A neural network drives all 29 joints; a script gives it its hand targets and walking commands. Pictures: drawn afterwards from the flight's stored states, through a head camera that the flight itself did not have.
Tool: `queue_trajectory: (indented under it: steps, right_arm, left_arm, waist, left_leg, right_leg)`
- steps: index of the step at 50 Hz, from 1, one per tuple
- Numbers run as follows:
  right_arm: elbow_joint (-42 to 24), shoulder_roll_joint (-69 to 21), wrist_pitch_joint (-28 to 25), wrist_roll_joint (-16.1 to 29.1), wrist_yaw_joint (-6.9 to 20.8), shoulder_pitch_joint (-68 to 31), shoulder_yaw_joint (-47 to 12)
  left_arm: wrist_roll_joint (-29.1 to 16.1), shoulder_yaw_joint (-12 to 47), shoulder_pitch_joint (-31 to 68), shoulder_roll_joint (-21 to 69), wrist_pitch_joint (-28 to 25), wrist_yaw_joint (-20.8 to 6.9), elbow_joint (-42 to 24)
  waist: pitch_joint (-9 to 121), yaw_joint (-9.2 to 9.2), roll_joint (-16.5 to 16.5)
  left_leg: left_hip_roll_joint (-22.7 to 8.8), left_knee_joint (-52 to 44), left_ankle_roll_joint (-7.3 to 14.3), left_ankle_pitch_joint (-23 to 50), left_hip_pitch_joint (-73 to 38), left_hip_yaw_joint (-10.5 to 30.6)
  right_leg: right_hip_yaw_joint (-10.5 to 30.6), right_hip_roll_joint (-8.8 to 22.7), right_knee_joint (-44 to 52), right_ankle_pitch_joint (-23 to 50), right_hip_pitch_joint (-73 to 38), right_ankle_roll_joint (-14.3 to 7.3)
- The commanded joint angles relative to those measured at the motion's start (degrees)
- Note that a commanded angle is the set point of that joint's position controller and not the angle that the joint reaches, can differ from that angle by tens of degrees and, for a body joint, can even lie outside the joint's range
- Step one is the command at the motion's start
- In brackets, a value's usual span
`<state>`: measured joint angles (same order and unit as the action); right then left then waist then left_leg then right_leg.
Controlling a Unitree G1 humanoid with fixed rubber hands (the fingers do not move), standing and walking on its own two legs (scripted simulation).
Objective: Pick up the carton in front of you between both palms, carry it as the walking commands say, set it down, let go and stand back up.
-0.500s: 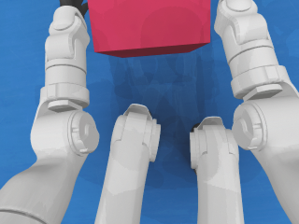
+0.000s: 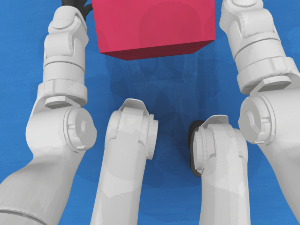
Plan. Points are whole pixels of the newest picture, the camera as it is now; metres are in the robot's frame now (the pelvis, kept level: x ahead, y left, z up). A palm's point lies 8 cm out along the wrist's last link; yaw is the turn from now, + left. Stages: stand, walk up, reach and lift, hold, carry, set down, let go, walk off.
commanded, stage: set down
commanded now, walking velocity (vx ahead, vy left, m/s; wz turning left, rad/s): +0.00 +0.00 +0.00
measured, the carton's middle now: (154, 9) +0.52 +0.11 -0.25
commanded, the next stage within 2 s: let go in 1.80 s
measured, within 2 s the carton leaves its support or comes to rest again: neither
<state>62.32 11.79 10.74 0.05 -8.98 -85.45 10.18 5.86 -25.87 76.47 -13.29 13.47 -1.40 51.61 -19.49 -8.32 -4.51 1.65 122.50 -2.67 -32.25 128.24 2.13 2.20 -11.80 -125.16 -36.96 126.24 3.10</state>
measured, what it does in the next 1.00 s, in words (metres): stands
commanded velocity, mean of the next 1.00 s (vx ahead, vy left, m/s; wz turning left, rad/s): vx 0.00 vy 0.00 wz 0.00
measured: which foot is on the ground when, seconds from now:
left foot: down 0.00-1.00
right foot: down 0.00-1.00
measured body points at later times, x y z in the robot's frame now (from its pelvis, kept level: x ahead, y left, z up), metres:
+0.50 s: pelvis -0.01 +0.00 -0.01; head +0.36 +0.04 +0.24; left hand +0.50 +0.27 -0.19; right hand +0.57 -0.04 -0.19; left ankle +0.11 +0.13 -0.35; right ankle +0.09 -0.11 -0.35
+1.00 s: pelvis -0.01 +0.01 +0.01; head +0.35 +0.06 +0.28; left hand +0.51 +0.32 -0.12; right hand +0.59 -0.05 -0.12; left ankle +0.11 +0.13 -0.35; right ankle +0.09 -0.11 -0.35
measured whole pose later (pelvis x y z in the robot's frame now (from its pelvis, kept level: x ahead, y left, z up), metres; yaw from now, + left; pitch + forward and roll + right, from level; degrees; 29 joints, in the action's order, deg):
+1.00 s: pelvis -0.01 +0.01 +0.01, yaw +2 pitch +36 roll -1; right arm 54.2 19.2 11.4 7.6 -8.6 -83.2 3.6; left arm -10.4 -15.4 78.0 -21.8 7.6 3.3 54.9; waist -18.5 -7.5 -2.2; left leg 1.4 120.1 0.0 -29.6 126.5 0.3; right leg 0.8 -5.3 -123.3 -37.0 122.5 2.0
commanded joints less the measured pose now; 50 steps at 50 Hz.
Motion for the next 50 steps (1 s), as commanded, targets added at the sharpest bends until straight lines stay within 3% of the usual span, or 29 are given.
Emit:
queue_trajectory:
  steps: [1,14,21,23,25,27,28,30,34,38,46,50]
  right_arm:
    - [-5.7,-46.7,-2.1,3.3,13.3,-28.3,-12.8]
    - [0.4,-37.6,-1.3,-0.9,14.2,-24.4,-7.1]
    - [0.4,-31.4,-1.5,-1.9,13.5,-24.2,-6.2]
    - [-0.2,-22.9,-2.2,-1.9,11.6,-22.4,-5.3]
    - [-0.1,-5.9,-3.1,-1.7,7.8,-18.6,-2.7]
    - [-2.0,10.2,-4.3,0.4,3.3,-16.8,-3.0]
    - [-2.1,11.6,-4.6,2.1,2.4,-17.6,-4.2]
    - [-2.3,12.1,-5.1,5.7,1.8,-19.0,-6.9]
    - [-6.0,10.4,-5.8,10.6,2.3,-21.2,-11.8]
    - [-9.7,12.3,-5.3,11.5,1.8,-20.5,-12.0]
    - [-16.8,13.4,-1.3,8.4,0.1,-16.8,-7.3]
    - [-13.4,13.0,0.9,6.0,0.4,-14.1,-3.4]
  left_arm:
    - [-4.2,17.5,32.5,38.8,-2.2,-13.1,-2.9]
    - [0.0,11.2,28.7,31.6,-1.7,-12.9,3.3]
    - [1.3,7.8,26.0,26.3,-2.4,-11.8,5.0]
    - [1.5,4.7,23.2,17.9,-3.8,-9.5,6.2]
    - [2.0,-0.7,17.7,1.2,-6.2,-5.1,8.6]
    - [-0.7,-2.9,15.2,-15.4,-9.5,0.4,8.9]
    - [-2.9,-1.7,16.7,-17.3,-10.7,2.0,9.1]
    - [-7.0,0.9,19.0,-19.0,-12.3,3.2,9.4]
    - [-13.3,6.1,20.0,-19.0,-13.4,2.7,9.6]
    - [-17.0,9.1,19.6,-20.2,-12.8,2.6,7.9]
    - [-17.3,9.7,15.9,-20.0,-8.2,4.8,-2.9]
    - [-15.0,9.2,14.3,-16.6,-5.3,4.9,-3.7]
  waist:
    - [54.5,-5.98,-4.3]
    - [42.8,-4.47,-3.9]
    - [42.3,-4.88,-4.0]
    - [43.2,-5.2,-3.5]
    - [45.1,-5.39,-2.7]
    - [49.2,-5.7,-1.7]
    - [51.5,-5.73,-1.6]
    - [55.0,-5.8,-1.7]
    - [60.2,-6.04,-2.7]
    - [68.2,-5.19,-2.5]
    - [85.1,-3.8,0.7]
    - [76.7,-2.18,2.7]
  left_leg:
    - [3.0,-7.4,2.5,22.5,-28.2,-4.6]
    - [2.6,-7.5,3.5,13.8,-22.3,-3.4]
    - [1.8,-6.9,2.9,12.9,-22.2,-4.0]
    - [1.2,-6.5,2.1,13.7,-23.7,-4.6]
    - [0.3,-6.2,1.3,14.9,-25.8,-4.9]
    - [-0.6,-5.9,0.9,17.6,-28.7,-4.9]
    - [-0.9,-5.7,1.0,19.6,-30.1,-4.7]
    - [-1.2,-5.1,1.2,22.9,-31.8,-4.4]
    - [-1.8,-4.5,1.8,27.8,-34.0,-3.7]
    - [-1.8,-5.0,1.7,30.6,-39.7,-3.3]
    - [0.3,-10.8,0.8,30.6,-55.7,-5.1]
    - [0.7,-15.7,0.5,23.6,-50.6,-5.5]
  right_leg:
    - [-3.9,0.1,9.8,15.8,-16.7,-2.4]
    - [-3.3,1.1,9.9,9.2,-13.4,-3.1]
    - [-2.8,1.8,9.6,9.4,-16.5,-2.4]
    - [-2.6,2.5,9.4,10.1,-19.0,-1.9]
    - [-2.7,3.9,9.1,11.0,-21.2,-1.0]
    - [-2.2,5.2,9.0,12.7,-23.0,-0.1]
    - [-2.0,5.4,8.7,14.4,-23.7,0.1]
    - [-1.7,6.0,7.7,17.3,-24.7,0.2]
    - [-2.1,6.7,6.3,20.5,-26.5,0.0]
    - [-3.4,6.9,5.8,20.5,-29.1,-0.4]
    - [-7.4,4.9,10.8,14.5,-31.2,-1.5]
    - [-7.2,4.9,15.8,8.8,-26.5,-2.3]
